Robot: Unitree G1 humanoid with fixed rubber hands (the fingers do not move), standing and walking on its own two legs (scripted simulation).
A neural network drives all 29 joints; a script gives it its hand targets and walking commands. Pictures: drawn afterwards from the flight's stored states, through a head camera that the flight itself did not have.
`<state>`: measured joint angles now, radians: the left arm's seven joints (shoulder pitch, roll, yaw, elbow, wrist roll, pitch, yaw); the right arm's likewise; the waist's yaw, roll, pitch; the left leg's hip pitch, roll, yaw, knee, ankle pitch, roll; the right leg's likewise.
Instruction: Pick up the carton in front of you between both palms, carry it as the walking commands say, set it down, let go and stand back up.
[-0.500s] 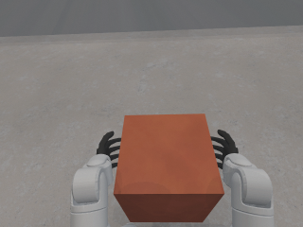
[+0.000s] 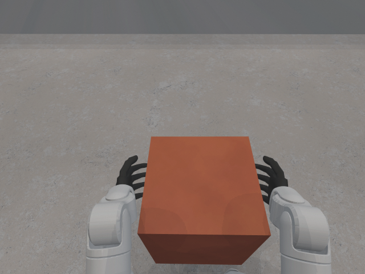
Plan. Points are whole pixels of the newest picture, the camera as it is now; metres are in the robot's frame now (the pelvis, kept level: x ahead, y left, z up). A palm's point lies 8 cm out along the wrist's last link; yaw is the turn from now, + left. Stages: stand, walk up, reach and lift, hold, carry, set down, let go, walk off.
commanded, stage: carry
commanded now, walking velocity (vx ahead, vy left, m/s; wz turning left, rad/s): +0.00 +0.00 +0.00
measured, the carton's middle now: (198, 204) +0.28 +0.00 -0.02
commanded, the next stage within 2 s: hold in 1.94 s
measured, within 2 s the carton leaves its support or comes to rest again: neither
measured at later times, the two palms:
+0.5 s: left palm (135, 146) +0.40 +0.15 +0.04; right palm (256, 141) +0.42 -0.14 +0.05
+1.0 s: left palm (129, 160) +0.38 +0.17 +0.01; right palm (247, 156) +0.40 -0.13 +0.01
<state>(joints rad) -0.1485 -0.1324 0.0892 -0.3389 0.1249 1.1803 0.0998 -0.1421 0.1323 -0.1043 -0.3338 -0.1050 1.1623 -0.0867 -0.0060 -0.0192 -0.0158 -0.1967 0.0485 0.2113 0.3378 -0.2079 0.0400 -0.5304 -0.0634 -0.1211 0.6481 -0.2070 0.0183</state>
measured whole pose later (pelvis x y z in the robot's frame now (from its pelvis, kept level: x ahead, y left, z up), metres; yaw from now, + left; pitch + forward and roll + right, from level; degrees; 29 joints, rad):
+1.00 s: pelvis +0.09 +0.00 -0.02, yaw +3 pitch +2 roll -1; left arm -0.24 -0.15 0.19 0.23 0.25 0.68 0.04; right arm -0.24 0.15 -0.20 0.23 -0.25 0.67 -0.02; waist 0.00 0.01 -0.07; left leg -0.15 0.06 0.17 0.57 -0.44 0.01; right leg -0.39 -0.08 -0.18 0.56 -0.19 -0.01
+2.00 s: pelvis +0.05 +0.02 -0.02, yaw +6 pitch -2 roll -1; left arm -0.23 -0.15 0.17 0.21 0.25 0.70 0.03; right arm -0.20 0.14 -0.17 0.14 -0.25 0.73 -0.03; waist -0.02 0.03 0.01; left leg -0.14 0.02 0.13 0.55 -0.37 0.05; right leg -0.32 -0.06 -0.06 0.45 -0.08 0.00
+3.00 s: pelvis +0.06 -0.06 -0.02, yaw +21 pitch -2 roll +0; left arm -0.50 -0.21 0.47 0.55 0.42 0.55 0.00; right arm -0.51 0.18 -0.45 0.49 -0.43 0.60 0.03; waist -0.06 0.07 0.04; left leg -0.21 -0.01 -0.17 0.54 -0.31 -0.04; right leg -0.30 0.03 0.04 0.50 -0.16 0.00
